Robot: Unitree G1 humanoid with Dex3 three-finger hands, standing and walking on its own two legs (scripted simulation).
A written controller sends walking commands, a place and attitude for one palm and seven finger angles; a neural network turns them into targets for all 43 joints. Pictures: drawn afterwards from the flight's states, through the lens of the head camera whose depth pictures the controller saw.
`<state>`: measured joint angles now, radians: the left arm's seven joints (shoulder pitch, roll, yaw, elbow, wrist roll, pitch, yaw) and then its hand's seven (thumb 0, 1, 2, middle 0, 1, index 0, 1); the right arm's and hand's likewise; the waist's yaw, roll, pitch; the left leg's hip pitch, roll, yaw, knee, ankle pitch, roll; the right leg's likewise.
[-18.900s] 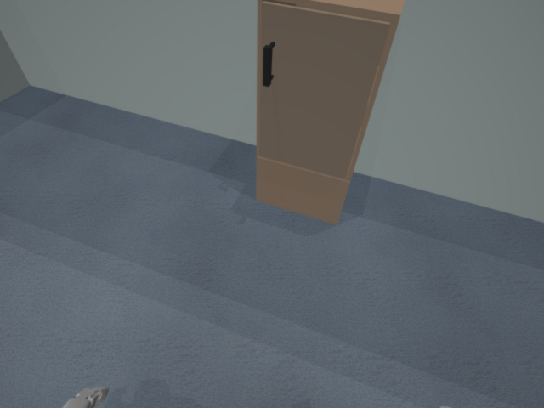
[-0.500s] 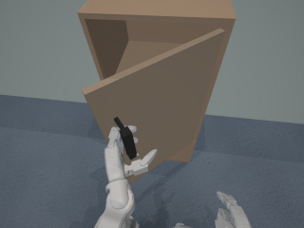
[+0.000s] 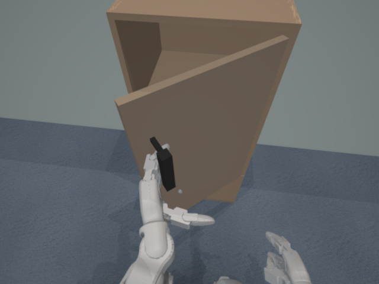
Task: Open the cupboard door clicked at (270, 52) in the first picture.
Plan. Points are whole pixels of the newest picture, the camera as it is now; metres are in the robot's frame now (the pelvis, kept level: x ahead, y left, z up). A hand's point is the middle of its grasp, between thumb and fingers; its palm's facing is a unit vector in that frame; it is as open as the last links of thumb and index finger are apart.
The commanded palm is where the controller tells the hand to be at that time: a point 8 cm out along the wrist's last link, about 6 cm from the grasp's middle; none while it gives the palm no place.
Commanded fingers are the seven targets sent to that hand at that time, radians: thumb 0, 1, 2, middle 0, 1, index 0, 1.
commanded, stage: slide the hand sideways off the handle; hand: left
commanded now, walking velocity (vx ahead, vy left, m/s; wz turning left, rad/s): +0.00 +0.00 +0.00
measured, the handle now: (162, 164) +0.36 +0.07 +0.05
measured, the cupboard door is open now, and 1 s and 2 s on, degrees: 40 48 47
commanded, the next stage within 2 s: draw the hand back to the body in 1.24 s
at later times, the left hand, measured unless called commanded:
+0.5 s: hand (184, 217) +0.24 +0.02 +0.05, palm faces -0.18 -0.98 +0.02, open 16.3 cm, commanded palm +0.23 +0.08 +0.05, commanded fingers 0.00 -0.50 0.30 -0.15 -0.30 -0.15 -0.30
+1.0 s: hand (158, 236) +0.21 +0.07 +0.05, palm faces -0.15 -0.99 +0.01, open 16.1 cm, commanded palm +0.19 +0.13 +0.05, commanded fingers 0.00 -0.50 0.30 -0.15 -0.30 -0.15 -0.30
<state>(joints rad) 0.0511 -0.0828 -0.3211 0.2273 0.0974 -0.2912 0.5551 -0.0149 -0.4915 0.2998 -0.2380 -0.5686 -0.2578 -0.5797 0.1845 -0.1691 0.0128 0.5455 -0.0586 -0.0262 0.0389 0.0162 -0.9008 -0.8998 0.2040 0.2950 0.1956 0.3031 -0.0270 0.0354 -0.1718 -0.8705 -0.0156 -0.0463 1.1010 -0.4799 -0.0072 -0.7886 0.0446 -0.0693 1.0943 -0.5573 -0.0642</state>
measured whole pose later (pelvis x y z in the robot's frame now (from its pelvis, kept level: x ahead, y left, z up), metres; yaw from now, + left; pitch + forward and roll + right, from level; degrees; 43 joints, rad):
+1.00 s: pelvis +0.00 +0.01 -0.01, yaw -1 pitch +15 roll -1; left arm 0.46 0.10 -0.27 -0.15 -0.01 -0.37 0.03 -0.02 -0.50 0.30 -0.18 -0.31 -0.20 -0.32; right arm 0.23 -0.20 0.02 0.37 -0.01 0.03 0.03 0.02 -0.90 -0.90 0.20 0.30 0.20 0.30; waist -0.01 0.03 -0.16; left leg -0.90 -0.02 -0.02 1.17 -0.52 0.01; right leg -0.83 0.04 -0.04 1.17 -0.59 -0.05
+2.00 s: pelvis +0.01 +0.04 +0.04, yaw -1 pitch +5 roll -3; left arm 0.66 0.28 0.03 -0.49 -0.09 -0.07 0.05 -0.02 -0.31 0.38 -0.15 -0.30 -0.16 -0.30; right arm 0.30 -0.22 0.05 0.39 0.04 -0.02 -0.10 0.02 -0.90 -0.90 0.20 0.30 0.20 0.30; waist 0.01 0.05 -0.15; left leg -0.58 -0.02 -0.02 0.91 -0.42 0.05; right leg -0.48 0.04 -0.03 0.84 -0.46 0.00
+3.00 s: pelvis +0.03 +0.00 +0.08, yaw -1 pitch -4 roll +0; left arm 0.49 0.36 0.32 -0.42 -0.09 -0.05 0.11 0.01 0.89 0.90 -0.21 -0.30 -0.21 -0.30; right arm 0.20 -0.22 0.03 0.62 0.01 -0.08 -0.09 0.02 -0.90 -0.90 0.21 0.30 0.20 0.30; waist 0.06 0.06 0.00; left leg -0.14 -0.01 -0.03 0.46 -0.25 0.00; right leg -0.05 0.05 -0.02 0.41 -0.29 -0.05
